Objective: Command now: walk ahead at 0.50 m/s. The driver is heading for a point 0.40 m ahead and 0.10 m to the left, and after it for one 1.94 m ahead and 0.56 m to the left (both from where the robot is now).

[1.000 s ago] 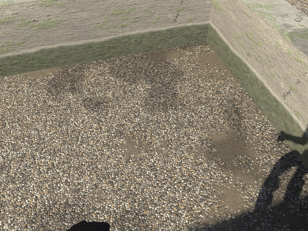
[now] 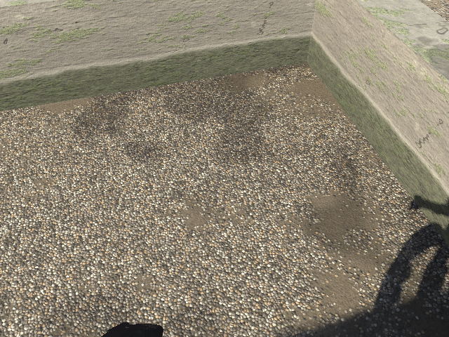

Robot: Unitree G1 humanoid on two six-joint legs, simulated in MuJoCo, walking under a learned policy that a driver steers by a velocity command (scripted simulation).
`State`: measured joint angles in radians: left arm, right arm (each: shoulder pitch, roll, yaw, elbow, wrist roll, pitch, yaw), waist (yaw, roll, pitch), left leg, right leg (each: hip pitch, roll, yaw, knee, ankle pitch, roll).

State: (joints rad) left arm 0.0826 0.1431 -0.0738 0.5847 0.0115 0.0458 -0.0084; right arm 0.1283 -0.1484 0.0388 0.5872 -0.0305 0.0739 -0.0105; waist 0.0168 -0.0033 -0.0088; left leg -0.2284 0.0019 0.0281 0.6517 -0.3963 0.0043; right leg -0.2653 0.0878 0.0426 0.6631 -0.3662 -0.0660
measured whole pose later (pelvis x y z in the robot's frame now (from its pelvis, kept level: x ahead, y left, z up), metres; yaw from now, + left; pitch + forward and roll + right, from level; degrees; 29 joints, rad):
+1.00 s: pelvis +0.01 +0.00 +0.03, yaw +1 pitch +0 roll +0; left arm 0.17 0.17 -0.06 0.71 0.01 0.04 -0.02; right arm 0.19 -0.18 0.04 0.67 -0.04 0.08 -0.01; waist 0.01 0.01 -0.01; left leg -0.09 0.00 0.01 0.32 -0.23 0.01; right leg -0.11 0.08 0.04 0.31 -0.20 -0.07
